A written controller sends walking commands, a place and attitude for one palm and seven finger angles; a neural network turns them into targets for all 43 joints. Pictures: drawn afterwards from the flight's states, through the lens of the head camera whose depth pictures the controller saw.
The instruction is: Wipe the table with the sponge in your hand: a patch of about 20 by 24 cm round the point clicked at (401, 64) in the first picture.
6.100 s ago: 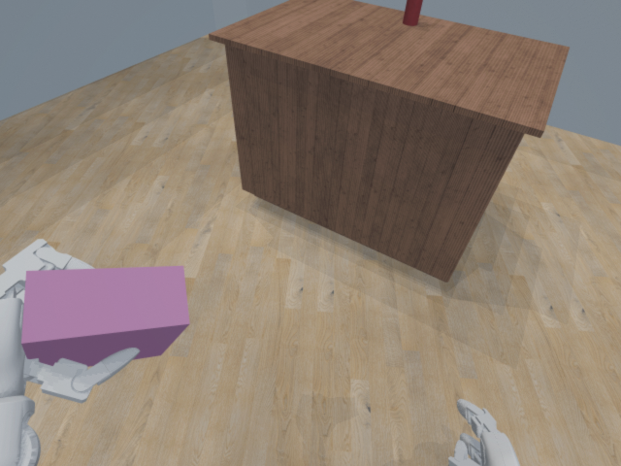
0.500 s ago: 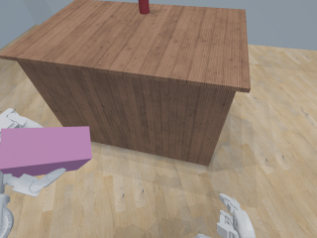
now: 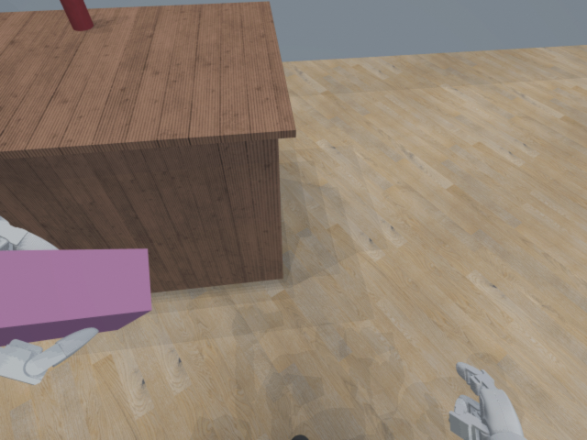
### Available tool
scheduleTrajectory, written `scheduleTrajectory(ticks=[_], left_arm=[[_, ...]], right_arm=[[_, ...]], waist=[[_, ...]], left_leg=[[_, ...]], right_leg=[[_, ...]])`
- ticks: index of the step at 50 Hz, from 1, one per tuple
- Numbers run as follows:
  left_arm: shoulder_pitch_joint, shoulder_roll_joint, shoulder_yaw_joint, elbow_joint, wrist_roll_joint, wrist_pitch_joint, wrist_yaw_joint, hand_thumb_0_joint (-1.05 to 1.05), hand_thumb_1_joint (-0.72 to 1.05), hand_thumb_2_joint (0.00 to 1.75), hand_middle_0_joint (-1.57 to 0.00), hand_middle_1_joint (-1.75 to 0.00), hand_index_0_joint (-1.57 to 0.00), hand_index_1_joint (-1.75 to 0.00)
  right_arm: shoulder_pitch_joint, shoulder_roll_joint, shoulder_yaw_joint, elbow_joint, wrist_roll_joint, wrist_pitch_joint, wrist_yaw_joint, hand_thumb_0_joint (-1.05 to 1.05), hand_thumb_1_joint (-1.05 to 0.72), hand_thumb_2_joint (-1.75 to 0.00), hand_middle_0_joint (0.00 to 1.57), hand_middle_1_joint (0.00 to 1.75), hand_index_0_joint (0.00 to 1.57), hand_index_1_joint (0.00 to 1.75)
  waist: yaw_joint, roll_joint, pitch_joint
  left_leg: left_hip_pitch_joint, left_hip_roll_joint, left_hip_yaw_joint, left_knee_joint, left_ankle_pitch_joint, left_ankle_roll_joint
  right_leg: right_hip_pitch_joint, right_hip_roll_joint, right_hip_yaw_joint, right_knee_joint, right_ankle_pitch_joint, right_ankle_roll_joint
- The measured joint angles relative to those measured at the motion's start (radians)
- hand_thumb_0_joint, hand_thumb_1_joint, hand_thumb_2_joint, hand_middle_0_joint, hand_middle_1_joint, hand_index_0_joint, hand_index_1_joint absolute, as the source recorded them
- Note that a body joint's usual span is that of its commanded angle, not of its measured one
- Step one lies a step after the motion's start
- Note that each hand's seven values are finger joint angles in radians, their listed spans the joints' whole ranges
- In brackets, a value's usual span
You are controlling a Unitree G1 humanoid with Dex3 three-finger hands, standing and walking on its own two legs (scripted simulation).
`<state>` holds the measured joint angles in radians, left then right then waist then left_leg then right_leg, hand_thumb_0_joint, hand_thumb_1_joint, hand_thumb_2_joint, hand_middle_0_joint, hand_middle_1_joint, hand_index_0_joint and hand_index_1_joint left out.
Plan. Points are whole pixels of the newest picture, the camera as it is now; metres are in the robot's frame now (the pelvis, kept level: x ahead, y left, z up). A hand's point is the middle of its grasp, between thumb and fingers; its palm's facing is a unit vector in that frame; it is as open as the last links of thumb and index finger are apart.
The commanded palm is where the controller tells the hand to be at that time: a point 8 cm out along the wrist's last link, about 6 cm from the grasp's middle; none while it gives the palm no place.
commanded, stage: turn to face it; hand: left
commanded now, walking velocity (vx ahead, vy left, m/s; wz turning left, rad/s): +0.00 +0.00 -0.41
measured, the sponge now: (86, 297) +0.23 +0.22 +0.15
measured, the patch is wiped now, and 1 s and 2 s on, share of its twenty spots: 0.00 0.00 0.00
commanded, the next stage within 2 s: take the last steps up to it in 0.32 s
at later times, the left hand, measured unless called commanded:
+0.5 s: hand (184, 310) +0.22 +0.12 +0.16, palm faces +0.16 -0.87 -0.46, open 10.1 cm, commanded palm +0.14 +0.19 +0.18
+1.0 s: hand (198, 316) +0.21 +0.10 +0.16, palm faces +0.22 -0.89 -0.40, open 10.1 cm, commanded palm +0.16 +0.18 +0.18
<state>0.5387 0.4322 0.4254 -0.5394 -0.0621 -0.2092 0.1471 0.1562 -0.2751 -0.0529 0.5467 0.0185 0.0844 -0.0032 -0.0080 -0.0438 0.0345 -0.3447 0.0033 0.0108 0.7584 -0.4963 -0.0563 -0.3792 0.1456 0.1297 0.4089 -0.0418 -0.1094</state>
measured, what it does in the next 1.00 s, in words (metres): steps on the spot: left foot, then right foot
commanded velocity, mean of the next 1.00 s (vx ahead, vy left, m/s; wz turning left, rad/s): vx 0.18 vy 0.09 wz -0.06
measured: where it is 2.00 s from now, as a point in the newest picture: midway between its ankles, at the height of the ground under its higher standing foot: outside the picture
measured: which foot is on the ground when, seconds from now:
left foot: up 0.00-0.08, down 0.10-0.38, up 0.40-0.64, down 0.66-0.92, up 0.94-1.00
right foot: down 0.00-0.12, up 0.14-0.36, down 0.38-1.00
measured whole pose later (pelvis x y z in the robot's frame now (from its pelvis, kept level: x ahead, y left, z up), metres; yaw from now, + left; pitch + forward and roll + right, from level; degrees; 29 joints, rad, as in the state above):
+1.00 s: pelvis -0.04 -0.07 -0.01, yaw -9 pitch -1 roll +0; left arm 0.41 0.30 0.26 -0.42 0.01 -0.22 0.13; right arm 0.21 -0.19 -0.01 0.68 -0.01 -0.07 -0.04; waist 0.00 0.05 0.03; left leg -0.40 0.02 0.03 0.98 -0.41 -0.01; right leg -0.25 -0.06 -0.18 0.62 -0.35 -0.04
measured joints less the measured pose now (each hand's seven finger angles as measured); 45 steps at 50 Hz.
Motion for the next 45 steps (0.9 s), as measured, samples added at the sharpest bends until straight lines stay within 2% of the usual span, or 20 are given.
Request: scheduleTrajectory(ticks=[4, 5, 6, 7, 10, 12, 16, 18, 19, 20, 22, 25, 27, 29, 32, 35, 37, 40, 42, 45], left_arm=[[-0.042, -0.06, -0.068, 0.027, 0.014, 0.026, -0.006, 0.0, -0.5, 1.01, -0.73, -1.36, -0.73, -1.36], [-0.055, -0.066, -0.082, 0.026, 0.018, 0.025, -0.01, 0.0, -0.5, 1.01, -0.73, -1.36, -0.73, -1.36], [-0.07, -0.067, -0.091, 0.025, 0.022, 0.024, -0.016, 0.0, -0.5, 1.01, -0.73, -1.36, -0.73, -1.36], [-0.083, -0.064, -0.095, 0.021, 0.029, 0.023, -0.02, 0.0, -0.5, 1.01, -0.73, -1.36, -0.73, -1.36], [-0.093, -0.033, -0.077, 0.016, 0.043, 0.006, -0.029, 0.0, -0.5, 1.01, -0.73, -1.36, -0.73, -1.36], [-0.076, -0.032, -0.06, 0.022, 0.039, 0.002, -0.028, 0.0, -0.5, 1.01, -0.73, -1.36, -0.74, -1.36], [-0.07, -0.052, -0.046, 0.043, 0.034, 0.0, -0.008, 0.0, -0.5, 1.01, -0.73, -1.36, -0.74, -1.36], [-0.101, -0.046, -0.043, 0.055, 0.04, 0.003, -0.002, 0.0, -0.5, 1.01, -0.73, -1.36, -0.74, -1.36], [-0.125, -0.043, -0.043, 0.062, 0.045, 0.003, -0.001, 0.0, -0.5, 1.01, -0.73, -1.36, -0.74, -1.36], [-0.157, -0.055, -0.053, 0.074, 0.051, 0.001, -0.002, 0.0, -0.5, 1.01, -0.73, -1.36, -0.74, -1.36], [-0.199, -0.072, -0.076, 0.087, 0.057, 0.0, -0.005, 0.0, -0.5, 1.01, -0.73, -1.36, -0.74, -1.36], [-0.155, -0.074, -0.086, 0.043, 0.05, 0.0, -0.009, 0.0, -0.5, 1.01, -0.73, -1.36, -0.74, -1.36], [-0.07, -0.049, -0.068, -0.015, 0.047, -0.009, -0.008, 0.0, -0.5, 1.01, -0.73, -1.36, -0.74, -1.36], [0.01, -0.009, -0.045, -0.074, 0.049, -0.02, -0.002, 0.0, -0.5, 1.01, -0.73, -1.36, -0.74, -1.36], [0.079, 0.049, 0.0, -0.136, 0.045, -0.042, 0.008, 0.0, -0.5, 1.01, -0.73, -1.36, -0.74, -1.36], [0.083, 0.065, 0.033, -0.121, 0.04, -0.063, 0.015, 0.0, -0.5, 1.01, -0.73, -1.36, -0.74, -1.36], [0.066, 0.032, 0.033, -0.058, 0.045, -0.071, 0.014, 0.0, -0.5, 1.01, -0.73, -1.36, -0.74, -1.36], [0.015, -0.031, 0.009, 0.069, 0.053, -0.057, 0.014, 0.0, -0.5, 1.01, -0.73, -1.36, -0.74, -1.36], [-0.025, -0.075, -0.02, 0.124, 0.054, -0.031, 0.015, 0.0, -0.5, 1.01, -0.73, -1.36, -0.74, -1.36], [-0.068, -0.118, -0.074, 0.149, 0.062, -0.004, 0.013, 0.0, -0.5, 1.01, -0.73, -1.36, -0.74, -1.36]], right_arm=[[0.017, 0.016, 0.022, -0.016, -0.008, 0.002, -0.001, 0.01, -0.91, -0.9, 0.19, 0.3, 0.19, 0.3], [0.018, 0.024, 0.026, -0.019, -0.012, -0.004, -0.002, 0.01, -0.91, -0.9, 0.19, 0.3, 0.19, 0.3], [0.016, 0.036, 0.031, -0.019, -0.019, -0.01, -0.004, 0.01, -0.91, -0.9, 0.19, 0.3, 0.19, 0.3], [0.015, 0.047, 0.036, -0.023, -0.023, -0.021, -0.006, 0.01, -0.91, -0.9, 0.19, 0.3, 0.19, 0.3], [0.027, 0.096, 0.049, -0.019, -0.023, -0.062, -0.009, 0.01, -0.91, -0.9, 0.19, 0.3, 0.19, 0.3], [0.044, 0.116, 0.057, -0.01, -0.016, -0.083, 0.0, 0.01, -0.91, -0.9, 0.2, 0.3, 0.2, 0.3], [0.07, 0.134, 0.078, 0.013, -0.006, -0.127, 0.005, 0.01, -0.91, -0.9, 0.2, 0.3, 0.2, 0.3], [0.077, 0.14, 0.088, 0.02, -0.005, -0.146, 0.007, 0.01, -0.9, -0.9, 0.2, 0.3, 0.2, 0.3], [0.076, 0.139, 0.09, 0.025, -0.004, -0.154, 0.009, 0.01, -0.9, -0.9, 0.2, 0.3, 0.2, 0.3], [0.063, 0.128, 0.087, 0.038, -0.004, -0.157, 0.009, 0.01, -0.9, -0.9, 0.2, 0.3, 0.2, 0.3], [0.031, 0.106, 0.077, 0.07, -0.006, -0.149, 0.006, 0.01, -0.9, -0.9, 0.2, 0.3, 0.2, 0.3], [-0.011, 0.074, 0.058, 0.088, -0.009, -0.124, -0.003, 0.01, -0.91, -0.9, 0.2, 0.3, 0.2, 0.3], [-0.023, 0.056, 0.046, 0.077, -0.011, -0.109, -0.009, 0.02, -0.91, -0.9, 0.2, 0.3, 0.2, 0.3], [-0.012, 0.037, 0.032, 0.059, -0.013, -0.103, -0.017, 0.02, -0.91, -0.9, 0.2, 0.3, 0.2, 0.3], [0.026, 0.011, 0.008, 0.054, -0.015, -0.112, -0.029, 0.01, -0.91, -0.9, 0.2, 0.3, 0.19, 0.3], [0.068, 0.006, -0.011, 0.065, -0.018, -0.115, -0.044, 0.01, -0.91, -0.9, 0.19, 0.3, 0.19, 0.3], [0.096, 0.007, -0.016, 0.076, -0.019, -0.123, -0.054, 0.01, -0.91, -0.9, 0.19, 0.3, 0.19, 0.3], [0.124, 0.023, -0.011, 0.101, -0.02, -0.143, -0.058, 0.01, -0.91, -0.9, 0.19, 0.3, 0.19, 0.3], [0.131, 0.039, 0.003, 0.11, -0.014, -0.152, -0.054, 0.01, -0.91, -0.9, 0.19, 0.3, 0.19, 0.3], [0.121, 0.067, 0.031, 0.106, -0.015, -0.166, -0.051, 0.01, -0.91, -0.9, 0.19, 0.3, 0.19, 0.3]], waist=[[0.02, -0.003, -0.028], [0.022, -0.004, -0.027], [0.027, -0.011, -0.015], [0.032, -0.011, 0.0], [0.041, -0.008, 0.024], [0.054, 0.019, 0.018], [0.072, 0.083, 0.021], [0.071, 0.094, 0.036], [0.067, 0.098, 0.045], [0.056, 0.119, 0.065], [0.024, 0.121, 0.094], [-0.013, 0.081, 0.114], [-0.043, 0.056, 0.11], [-0.066, 0.042, 0.094], [-0.078, 0.028, 0.063], [-0.055, -0.006, 0.027], [-0.038, 0.01, -0.015], [-0.028, 0.057, -0.064], [-0.01, 0.075, -0.074], [0.011, 0.078, -0.06]], left_leg=[[0.108, -0.006, 0.016, -0.204, 0.012, 0.042], [0.126, -0.003, 0.018, -0.257, 0.051, 0.057], [0.13, 0.0, 0.026, -0.279, 0.135, 0.061], [0.13, 0.015, 0.042, -0.28, 0.214, 0.066], [0.138, 0.043, 0.062, -0.252, 0.214, 0.034], [0.141, 0.075, 0.08, -0.239, 0.192, 0.018], [0.136, 0.151, 0.109, -0.203, 0.171, -0.018], [0.112, 0.183, 0.112, -0.146, 0.145, -0.039], [0.091, 0.199, 0.109, -0.102, 0.126, -0.049], [0.064, 0.218, 0.085, -0.051, 0.109, -0.036], [-0.012, 0.177, 0.024, 0.113, 0.007, -0.016], [-0.085, 0.095, 0.012, 0.283, -0.007, 0.002], [-0.086, 0.067, 0.027, 0.235, 0.013, 0.011], [-0.057, 0.054, 0.041, 0.105, 0.04, 0.021], [0.023, 0.039, 0.066, -0.119, 0.104, 0.035], [0.076, 0.016, 0.085, -0.197, 0.217, 0.069], [0.086, 0.024, 0.086, -0.192, 0.196, 0.076], [0.103, 0.039, 0.061, -0.212, 0.187, 0.078], [0.115, 0.044, 0.053, -0.217, 0.187, 0.07], [0.109, 0.036, 0.051, -0.174, 0.162, 0.056]], right_leg=[[-0.012, 0.016, 0.016, -0.042, 0.047, 0.021], [-0.029, 0.021, 0.014, -0.023, 0.03, 0.035], [-0.053, 0.024, 0.013, 0.032, -0.051, 0.059], [-0.095, 0.025, -0.009, 0.147, -0.15, 0.086], [-0.202, -0.013, -0.072, 0.572, -0.281, 0.13], [-0.203, -0.061, -0.103, 0.678, -0.317, 0.143], [-0.055, -0.147, -0.149, 0.435, -0.364, 0.16], [0.04, -0.166, -0.17, 0.266, -0.297, 0.164], [0.072, -0.165, -0.18, 0.206, -0.241, 0.153], [0.07, -0.146, -0.195, 0.213, -0.234, 0.132], [0.048, -0.14, -0.204, 0.242, -0.255, 0.097], [0.032, -0.144, -0.171, 0.212, -0.234, 0.082], [0.03, -0.139, -0.15, 0.175, -0.204, 0.079], [0.034, -0.133, -0.145, 0.146, -0.187, 0.076], [0.043, -0.128, -0.157, 0.144, -0.193, 0.079], [0.044, -0.145, -0.146, 0.209, -0.264, 0.087], [0.012, -0.146, -0.167, 0.349, -0.395, 0.101], [-0.001, -0.154, -0.215, 0.467, -0.432, 0.119], [0.031, -0.167, -0.241, 0.41, -0.431, 0.13], [0.111, -0.187, -0.265, 0.223, -0.383, 0.131]])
